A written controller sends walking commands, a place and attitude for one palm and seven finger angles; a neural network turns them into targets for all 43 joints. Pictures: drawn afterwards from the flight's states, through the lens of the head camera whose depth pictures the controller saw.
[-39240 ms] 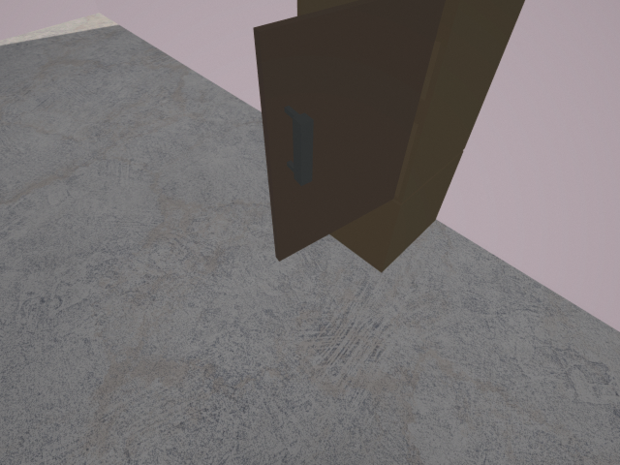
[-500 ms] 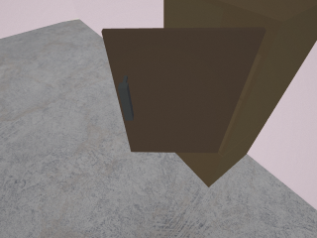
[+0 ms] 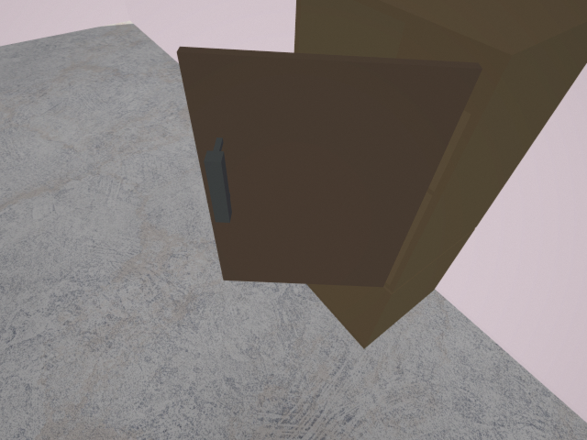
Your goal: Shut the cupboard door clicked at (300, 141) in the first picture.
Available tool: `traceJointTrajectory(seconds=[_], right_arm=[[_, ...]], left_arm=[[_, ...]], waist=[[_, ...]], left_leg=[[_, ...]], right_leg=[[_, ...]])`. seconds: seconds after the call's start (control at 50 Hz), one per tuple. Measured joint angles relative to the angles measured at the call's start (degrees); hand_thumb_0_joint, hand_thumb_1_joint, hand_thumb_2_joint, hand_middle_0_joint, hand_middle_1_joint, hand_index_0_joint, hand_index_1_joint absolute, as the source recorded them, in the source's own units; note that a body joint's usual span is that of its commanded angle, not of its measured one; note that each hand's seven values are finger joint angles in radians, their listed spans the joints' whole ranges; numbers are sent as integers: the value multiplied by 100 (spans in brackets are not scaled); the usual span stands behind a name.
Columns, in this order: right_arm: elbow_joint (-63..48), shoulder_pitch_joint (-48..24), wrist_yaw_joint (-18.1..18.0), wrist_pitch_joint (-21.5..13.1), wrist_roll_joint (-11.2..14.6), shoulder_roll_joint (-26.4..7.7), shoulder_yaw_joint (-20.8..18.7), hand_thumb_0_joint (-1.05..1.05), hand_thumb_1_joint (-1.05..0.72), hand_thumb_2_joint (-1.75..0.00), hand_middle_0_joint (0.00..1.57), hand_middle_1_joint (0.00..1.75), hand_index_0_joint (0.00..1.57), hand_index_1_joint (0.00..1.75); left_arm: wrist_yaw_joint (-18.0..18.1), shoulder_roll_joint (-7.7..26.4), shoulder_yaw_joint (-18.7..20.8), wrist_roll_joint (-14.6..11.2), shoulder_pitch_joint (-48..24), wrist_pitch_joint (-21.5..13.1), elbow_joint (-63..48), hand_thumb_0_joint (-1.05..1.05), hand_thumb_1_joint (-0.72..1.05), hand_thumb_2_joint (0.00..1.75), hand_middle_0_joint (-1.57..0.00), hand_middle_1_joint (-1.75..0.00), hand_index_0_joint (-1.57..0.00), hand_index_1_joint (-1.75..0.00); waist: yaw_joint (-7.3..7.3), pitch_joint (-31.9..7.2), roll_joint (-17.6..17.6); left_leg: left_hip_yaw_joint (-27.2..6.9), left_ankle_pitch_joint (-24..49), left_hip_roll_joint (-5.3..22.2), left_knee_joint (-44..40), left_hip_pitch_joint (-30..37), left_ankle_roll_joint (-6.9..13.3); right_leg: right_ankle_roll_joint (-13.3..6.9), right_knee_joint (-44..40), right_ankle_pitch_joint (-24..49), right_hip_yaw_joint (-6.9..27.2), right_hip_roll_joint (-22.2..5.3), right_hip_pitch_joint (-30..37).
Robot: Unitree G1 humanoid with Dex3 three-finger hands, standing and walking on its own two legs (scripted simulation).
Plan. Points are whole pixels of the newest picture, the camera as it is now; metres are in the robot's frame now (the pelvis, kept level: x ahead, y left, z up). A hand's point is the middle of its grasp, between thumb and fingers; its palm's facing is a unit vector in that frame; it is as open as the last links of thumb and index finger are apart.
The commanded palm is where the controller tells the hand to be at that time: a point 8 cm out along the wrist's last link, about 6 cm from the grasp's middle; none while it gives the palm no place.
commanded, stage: shuffle to correct the standing spot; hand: left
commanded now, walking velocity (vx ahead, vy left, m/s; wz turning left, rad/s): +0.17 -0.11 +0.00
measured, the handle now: (221, 180) +0.51 +0.16 +0.05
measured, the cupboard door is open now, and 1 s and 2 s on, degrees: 51 51 51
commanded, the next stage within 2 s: come to a stop and stand still in 0.12 s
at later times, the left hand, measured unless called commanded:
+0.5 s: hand out of the picture +0.06 +0.15 -0.18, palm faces +0.04 -0.99 -0.16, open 7.3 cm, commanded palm none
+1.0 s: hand out of the picture +0.11 +0.17 -0.17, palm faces +0.00 -0.97 -0.24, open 7.3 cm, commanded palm none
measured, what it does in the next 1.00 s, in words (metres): steps on the spot: right foot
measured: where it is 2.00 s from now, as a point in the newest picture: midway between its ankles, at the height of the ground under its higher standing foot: outside the picture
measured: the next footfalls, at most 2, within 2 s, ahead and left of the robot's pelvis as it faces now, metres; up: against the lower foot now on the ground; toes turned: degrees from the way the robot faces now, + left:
right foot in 0.52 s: +0.11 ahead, -0.15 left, +0.00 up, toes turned +1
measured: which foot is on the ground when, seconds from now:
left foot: down 0.00-1.00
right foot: down 0.00-0.30, up 0.32-0.50, down 0.52-1.00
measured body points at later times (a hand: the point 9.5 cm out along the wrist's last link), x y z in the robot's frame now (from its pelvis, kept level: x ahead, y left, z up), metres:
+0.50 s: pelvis +0.06 -0.01 +0.00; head +0.10 +0.01 +0.45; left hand +0.06 +0.20 -0.16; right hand +0.12 -0.25 -0.14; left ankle +0.07 +0.09 -0.73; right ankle +0.06 -0.14 -0.71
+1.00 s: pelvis +0.06 -0.01 +0.00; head +0.06 -0.01 +0.45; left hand +0.11 +0.23 -0.15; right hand +0.09 -0.24 -0.15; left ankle +0.07 +0.09 -0.73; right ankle +0.07 -0.15 -0.73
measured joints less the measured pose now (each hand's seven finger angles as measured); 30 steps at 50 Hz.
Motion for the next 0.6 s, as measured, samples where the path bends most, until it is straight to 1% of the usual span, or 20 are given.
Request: traceJointTrajectory(seconds=[0.08,0.14,0.18,0.22,0.24,0.26,0.28,0.3,0.34,0.36,0.38,0.4,0.44,0.48,0.52,0.54,0.56,0.6], right_arm=[[-5,108,-10,-33,-5,63,-33,0,-91,-90,20,30,19,30],[14,163,-31,-58,5,79,-47,0,-91,-90,20,30,20,30],[43,174,-41,-38,7,92,-55,0,-91,-90,20,30,20,30],[62,125,-45,-3,12,113,-67,1,-91,-90,20,30,19,30],[54,76,-46,3,21,122,-74,1,-91,-90,20,30,19,30],[31,13,-52,-7,28,132,-75,1,-91,-90,20,30,19,30],[-2,-58,-65,-51,28,129,-74,1,-91,-90,20,30,19,30],[-38,-138,-86,-118,16,123,-71,1,-91,-90,20,30,19,30],[-118,-257,-135,-208,13,173,-37,1,-92,-90,20,30,19,30],[-159,-286,-167,-229,20,188,-25,1,-92,-90,20,30,20,30],[-188,-312,-201,-238,23,191,-24,1,-93,-90,20,30,20,30],[-204,-340,-228,-236,21,183,-24,0,-93,-90,20,30,20,30],[-215,-392,-244,-204,17,143,-25,0,-94,-90,20,30,20,30],[-218,-430,-230,-150,22,101,-36,0,-94,-90,20,30,20,30],[-242,-435,-197,-88,36,97,-58,0,-94,-90,20,30,20,30],[-260,-429,-176,-53,43,115,-73,0,-94,-90,20,30,20,30],[-272,-438,-153,-14,51,122,-90,0,-93,-90,20,30,20,30],[-292,-469,-124,56,54,110,-128,0,-93,-90,20,30,20,30]], left_arm=[[-35,-11,62,18,129,-29,20,0,91,90,-20,-30,-20,-30],[-34,-39,105,22,207,-87,24,0,91,90,-20,-30,-20,-30],[-7,-55,142,25,277,-149,23,0,91,90,-20,-30,-20,-30],[42,-77,166,55,354,-208,24,0,91,90,-20,-30,-20,-30],[66,-90,168,70,397,-224,32,0,91,90,-20,-30,-20,-30],[85,-101,164,72,449,-225,46,0,91,90,-20,-30,-20,-30],[101,-120,155,59,507,-209,67,0,91,90,-20,-30,-20,-30],[108,-145,147,27,548,-172,104,0,91,90,-20,-30,-20,-30],[130,-155,131,-25,539,-52,214,0,91,90,-20,-30,-20,-30],[148,-164,132,-30,490,15,253,0,91,90,-20,-30,-20,-30],[157,-174,137,-30,407,70,263,0,91,90,-20,-30,-20,-30],[156,-184,143,-31,301,106,237,0,91,90,-20,-30,-20,-30],[137,-200,152,-29,68,125,111,0,91,90,-20,-30,-20,-30],[113,-202,159,-15,-145,92,-63,0,91,90,-20,-30,-20,-30],[92,-159,167,7,-282,20,-256,0,91,90,-20,-30,-20,-30],[107,-104,175,31,-319,-8,-323,0,92,90,-20,-30,-20,-30],[113,-63,184,39,-363,-21,-350,1,92,90,-20,-30,-20,-30],[107,-31,175,41,-456,-24,-358,1,93,90,-20,-30,-20,-30]], waist=[[3,-24,-13],[8,-22,79],[9,-20,103],[52,13,70],[82,39,40],[103,65,-3],[110,102,-35],[107,144,-46],[111,178,-154],[101,171,-170],[86,178,-162],[75,198,-139],[67,250,-69],[75,297,-1],[103,312,-20],[116,290,-79],[123,259,-95],[70,228,-15]], left_leg=[[-9,-191,42,202,-77,-42],[-86,-377,140,448,-158,-72],[-92,-613,189,831,-281,34],[-30,-1071,151,1340,-447,117],[22,-1196,108,1416,-490,152],[92,-1137,50,1244,-463,180],[156,-716,-8,850,-348,212],[181,-203,-2,685,-276,264],[315,-366,12,735,-153,287],[356,-483,21,657,-61,280],[366,-518,25,532,26,268],[356,-482,25,383,102,255],[304,-310,28,101,206,203],[240,-203,37,-41,235,183],[216,-213,22,5,199,130],[232,-260,-7,88,153,94],[244,-311,-5,171,98,59],[207,-318,38,216,57,7]], right_leg=[[-34,175,-176,0,33,-65],[-68,203,-277,-59,131,-25],[-112,186,-349,-130,178,63],[-142,121,-401,-186,185,194],[-141,87,-421,-195,179,258],[-128,88,-455,-187,164,304],[-122,206,-501,-166,159,300],[-118,537,-514,-147,172,182],[-107,1625,-720,-88,142,-262],[-100,2033,-814,-93,130,-475],[-82,2235,-857,-139,94,-643],[-58,2229,-838,-197,41,-766],[-4,1806,-588,-300,-62,-899],[33,1152,-61,-362,-123,-914],[47,427,747,-360,-179,-831],[48,264,794,-310,-205,-778],[44,247,576,-295,-208,-777],[24,320,400,-323,-168,-820]])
